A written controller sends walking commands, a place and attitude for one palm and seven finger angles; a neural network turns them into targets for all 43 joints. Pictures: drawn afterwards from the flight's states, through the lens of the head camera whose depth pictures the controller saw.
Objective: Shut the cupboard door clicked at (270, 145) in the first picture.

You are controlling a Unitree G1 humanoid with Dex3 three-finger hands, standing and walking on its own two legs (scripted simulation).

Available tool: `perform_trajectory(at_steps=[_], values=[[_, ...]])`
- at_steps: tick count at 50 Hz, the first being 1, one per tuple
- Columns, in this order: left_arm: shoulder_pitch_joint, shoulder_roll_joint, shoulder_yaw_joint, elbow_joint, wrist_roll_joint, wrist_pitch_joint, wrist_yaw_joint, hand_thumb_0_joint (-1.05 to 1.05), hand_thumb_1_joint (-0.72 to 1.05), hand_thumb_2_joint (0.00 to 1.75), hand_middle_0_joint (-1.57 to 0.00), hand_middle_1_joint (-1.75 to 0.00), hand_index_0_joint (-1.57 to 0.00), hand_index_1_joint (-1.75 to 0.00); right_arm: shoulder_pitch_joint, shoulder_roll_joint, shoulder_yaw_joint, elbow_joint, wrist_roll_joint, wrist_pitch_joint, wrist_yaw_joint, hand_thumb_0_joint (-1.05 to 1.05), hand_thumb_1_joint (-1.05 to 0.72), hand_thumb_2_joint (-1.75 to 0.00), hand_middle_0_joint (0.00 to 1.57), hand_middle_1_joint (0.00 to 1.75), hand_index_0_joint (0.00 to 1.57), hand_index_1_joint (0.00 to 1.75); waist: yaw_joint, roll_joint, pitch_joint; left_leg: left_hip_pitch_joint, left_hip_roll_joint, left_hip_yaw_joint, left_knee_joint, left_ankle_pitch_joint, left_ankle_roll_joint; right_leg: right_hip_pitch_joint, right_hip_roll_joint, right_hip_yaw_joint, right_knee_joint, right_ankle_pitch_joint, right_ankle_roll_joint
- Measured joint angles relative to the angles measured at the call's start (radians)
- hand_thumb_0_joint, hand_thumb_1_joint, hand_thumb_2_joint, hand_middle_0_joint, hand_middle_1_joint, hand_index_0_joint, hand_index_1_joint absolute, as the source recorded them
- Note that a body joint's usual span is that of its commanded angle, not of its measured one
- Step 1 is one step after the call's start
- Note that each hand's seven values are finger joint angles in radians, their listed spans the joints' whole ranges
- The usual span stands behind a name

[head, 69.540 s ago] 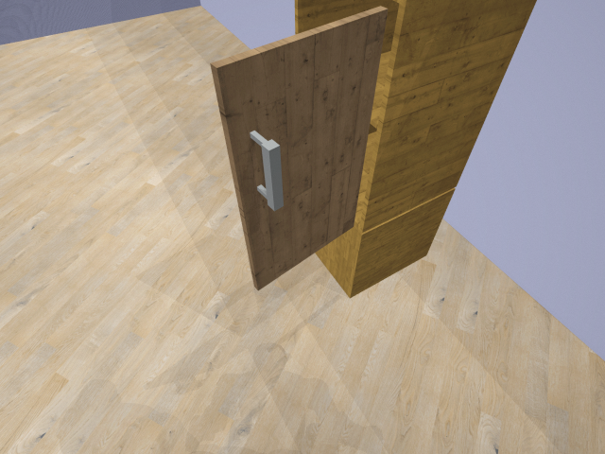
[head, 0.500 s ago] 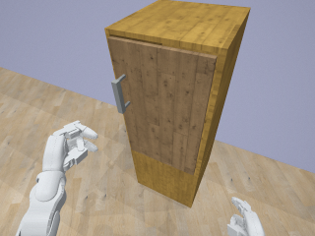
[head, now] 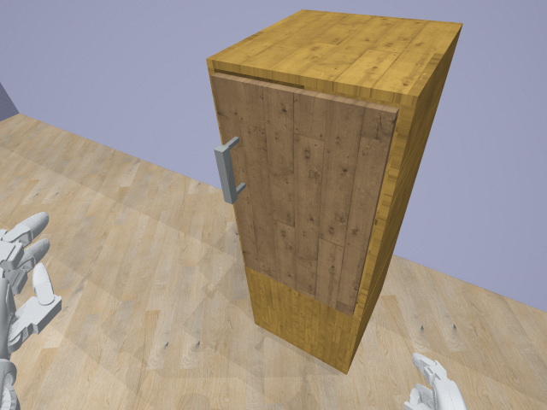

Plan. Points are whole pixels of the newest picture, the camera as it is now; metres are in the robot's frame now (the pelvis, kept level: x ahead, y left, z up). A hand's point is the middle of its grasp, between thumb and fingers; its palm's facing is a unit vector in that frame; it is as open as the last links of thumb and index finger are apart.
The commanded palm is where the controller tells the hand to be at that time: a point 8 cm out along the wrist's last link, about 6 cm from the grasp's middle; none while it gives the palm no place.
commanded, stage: draw the hand back to the body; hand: left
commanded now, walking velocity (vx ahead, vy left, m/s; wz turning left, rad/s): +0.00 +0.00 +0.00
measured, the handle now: (232, 170) +0.57 +0.17 +0.05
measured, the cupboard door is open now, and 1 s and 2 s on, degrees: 0 0 0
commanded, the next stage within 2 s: step back with the hand held close in 0.26 s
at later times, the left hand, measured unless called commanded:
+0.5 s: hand (80, 290) +0.20 +0.26 +0.15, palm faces +0.42 -0.80 -0.43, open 7.4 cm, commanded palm +0.15 +0.29 +0.17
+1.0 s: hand (27, 328) +0.15 +0.29 +0.15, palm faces +0.39 -0.80 -0.47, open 7.4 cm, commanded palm +0.09 +0.32 +0.17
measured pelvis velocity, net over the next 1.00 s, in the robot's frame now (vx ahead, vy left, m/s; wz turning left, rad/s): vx -0.05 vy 0.03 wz -0.02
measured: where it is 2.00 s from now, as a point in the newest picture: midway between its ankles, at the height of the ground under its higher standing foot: outside the picture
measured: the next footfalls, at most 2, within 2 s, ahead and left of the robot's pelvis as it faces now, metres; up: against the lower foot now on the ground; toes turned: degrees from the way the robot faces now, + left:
right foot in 1.66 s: -0.22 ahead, -0.11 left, +0.00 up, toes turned +0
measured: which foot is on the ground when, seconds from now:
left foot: down 0.00-1.00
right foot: down 0.00-1.00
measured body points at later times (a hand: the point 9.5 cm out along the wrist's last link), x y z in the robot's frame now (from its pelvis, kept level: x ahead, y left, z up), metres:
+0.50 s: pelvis +0.00 -0.01 +0.00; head -0.01 -0.04 +0.45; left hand +0.17 +0.30 +0.18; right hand +0.19 -0.24 -0.09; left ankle +0.00 +0.09 -0.74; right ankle -0.04 -0.11 -0.74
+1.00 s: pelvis -0.05 +0.03 -0.01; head -0.05 +0.03 +0.44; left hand +0.12 +0.33 +0.18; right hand +0.11 -0.22 -0.08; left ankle +0.00 +0.09 -0.74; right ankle -0.04 -0.11 -0.74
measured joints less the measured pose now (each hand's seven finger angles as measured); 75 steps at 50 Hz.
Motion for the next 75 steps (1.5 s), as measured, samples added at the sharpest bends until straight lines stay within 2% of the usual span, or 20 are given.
perform_trajectory(at_steps=[6,20,26,34,40,46,54,59,64,68,70,72,75], values=[[-0.032,-0.028,-0.031,0.022,0.004,0.011,0.004,0.01,0.90,0.90,-0.23,-0.33,-0.24,-0.33,-0.009,-0.002,0.000,0.009,-0.004,-0.008,-0.008,0.01,-0.90,-0.90,0.20,0.30,0.20,0.30,0.003,-0.010,0.005,-0.002,0.000,-0.005,-0.003,0.005,-0.003,-0.005,0.000,-0.005,0.005,-0.001,-0.004],[-0.018,-0.003,-0.019,-0.001,-0.005,0.003,-0.009,0.01,0.90,0.90,-0.21,-0.30,-0.21,-0.30,-0.012,0.011,0.002,-0.003,-0.004,-0.011,-0.006,0.01,-0.90,-0.90,0.20,0.30,0.20,0.30,-0.014,-0.015,0.006,0.006,0.017,0.005,-0.007,-0.002,-0.015,0.001,0.016,0.007,-0.006,0.002,-0.015],[0.010,0.009,0.005,0.005,0.011,-0.052,-0.003,0.01,0.89,0.90,-0.21,-0.30,-0.21,-0.30,-0.020,-0.007,-0.013,-0.014,-0.004,0.039,-0.005,0.01,-0.90,-0.90,0.20,0.30,0.20,0.30,-0.035,0.004,-0.013,-0.069,0.031,-0.001,0.042,-0.020,-0.011,-0.048,0.030,0.001,-0.011,0.013,-0.010],[0.046,0.046,0.007,-0.031,0.010,-0.060,0.008,0.01,0.89,0.90,-0.21,-0.30,-0.21,-0.30,-0.032,-0.020,-0.037,-0.055,0.004,0.104,-0.023,0.01,-0.91,-0.90,0.20,0.30,0.20,0.30,-0.056,-0.008,-0.003,-0.106,0.014,0.023,0.034,0.002,0.006,-0.110,0.011,0.022,0.023,0.017,0.009],[0.068,0.080,0.025,-0.063,0.005,-0.069,0.019,0.01,0.89,0.90,-0.21,-0.30,-0.22,-0.30,-0.028,-0.009,-0.033,-0.082,0.007,0.120,-0.024,0.01,-0.91,-0.90,0.20,0.30,0.20,0.30,-0.067,-0.031,0.000,-0.136,0.009,0.036,0.035,0.024,0.018,-0.148,0.004,0.032,0.038,0.035,0.021],[0.075,0.082,0.035,-0.082,0.014,-0.092,0.030,0.01,0.89,0.90,-0.21,-0.30,-0.22,-0.30,-0.009,0.002,-0.021,-0.089,0.005,0.099,-0.024,0.01,-0.90,-0.90,0.20,0.30,0.20,0.30,-0.068,-0.050,-0.001,-0.172,0.003,0.036,0.049,0.046,0.032,-0.185,-0.002,0.030,0.059,0.053,0.031],[0.044,0.053,0.058,-0.085,0.048,-0.133,0.040,0.01,0.89,0.90,-0.21,-0.30,-0.22,-0.30,0.016,0.010,-0.012,-0.076,-0.005,0.042,-0.022,0.01,-0.90,-0.90,0.20,0.30,0.20,0.30,-0.059,-0.058,0.012,-0.237,0.000,0.027,0.117,0.050,0.043,-0.247,-0.001,0.023,0.131,0.052,0.038],[0.029,0.041,0.068,-0.100,0.059,-0.157,0.041,0.01,0.89,0.90,-0.21,-0.30,-0.21,-0.30,0.027,0.017,-0.011,-0.054,-0.014,0.014,-0.014,0.01,-0.90,-0.90,0.20,0.30,0.20,0.30,-0.058,-0.057,0.019,-0.267,0.006,0.020,0.159,0.044,0.039,-0.272,0.010,0.022,0.172,0.044,0.031],[0.030,0.034,0.061,-0.112,0.059,-0.179,0.049,0.01,0.89,0.90,-0.21,-0.30,-0.21,-0.30,0.033,0.020,-0.015,-0.028,-0.024,0.004,-0.003,0.01,-0.90,-0.90,0.20,0.30,0.20,0.30,-0.058,-0.061,0.006,-0.302,0.016,0.017,0.201,-0.025,0.020,-0.291,0.017,0.017,0.172,0.057,0.022],[0.024,0.039,0.040,-0.125,0.055,-0.193,0.063,0.01,0.89,0.90,-0.21,-0.30,-0.21,-0.30,0.029,0.014,-0.024,-0.008,-0.025,0.006,0.004,0.01,-0.90,-0.90,0.20,0.30,0.20,0.30,-0.071,-0.072,0.009,-0.321,0.014,0.012,0.203,-0.031,-0.001,-0.300,0.015,0.011,0.156,0.077,0.025],[0.032,0.053,0.042,-0.137,0.053,-0.200,0.066,0.01,0.89,0.90,-0.21,-0.30,-0.21,-0.30,0.025,0.012,-0.027,-0.005,-0.024,0.006,0.002,0.01,-0.90,-0.90,0.20,0.30,0.20,0.30,-0.082,-0.076,0.014,-0.322,0.017,0.012,0.185,0.026,0.011,-0.303,0.016,0.008,0.150,0.085,0.030],[0.044,0.072,0.057,-0.146,0.054,-0.210,0.064,0.01,0.89,0.90,-0.21,-0.30,-0.22,-0.30,0.022,0.013,-0.028,-0.007,-0.022,0.000,-0.004,0.01,-0.90,-0.90,0.20,0.30,0.20,0.30,-0.091,-0.075,0.021,-0.321,0.026,0.014,0.166,0.093,0.038,-0.313,0.028,0.013,0.168,0.046,0.032],[0.048,0.099,0.089,-0.139,0.060,-0.220,0.049,0.01,0.89,0.90,-0.21,-0.30,-0.22,-0.30,0.029,0.024,-0.035,-0.008,-0.030,-0.021,-0.011,0.01,-0.90,-0.90,0.20,0.30,0.20,0.30,-0.105,-0.063,0.017,-0.329,0.036,-0.006,0.148,0.105,0.051,-0.306,0.070,0.036,0.284,-0.014,0.027]])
